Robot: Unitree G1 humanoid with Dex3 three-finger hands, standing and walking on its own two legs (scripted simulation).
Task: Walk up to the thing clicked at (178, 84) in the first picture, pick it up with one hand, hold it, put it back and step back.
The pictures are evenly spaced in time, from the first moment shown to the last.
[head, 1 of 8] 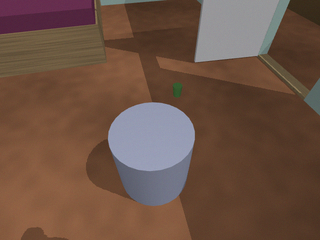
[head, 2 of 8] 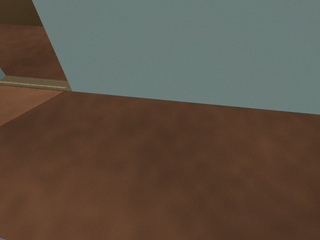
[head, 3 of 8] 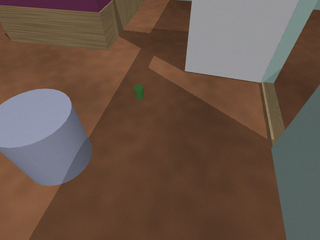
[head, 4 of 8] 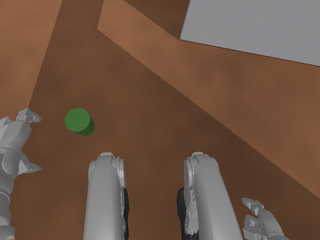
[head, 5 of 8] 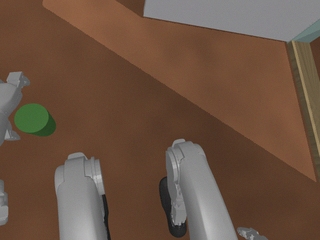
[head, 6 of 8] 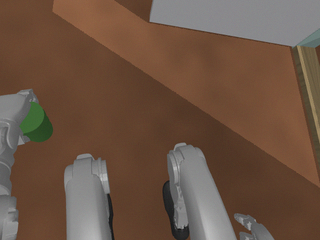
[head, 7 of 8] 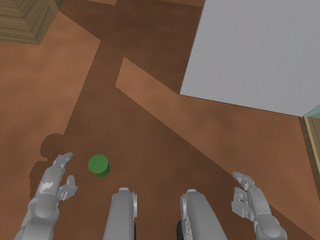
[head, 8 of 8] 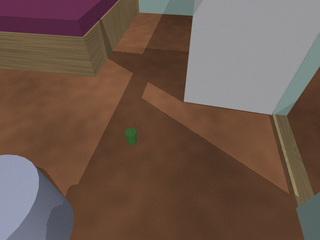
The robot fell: no
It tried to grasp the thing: yes
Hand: left
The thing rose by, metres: 0.60
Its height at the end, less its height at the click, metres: +0.00
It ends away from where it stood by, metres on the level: 0.03
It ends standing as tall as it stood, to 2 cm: yes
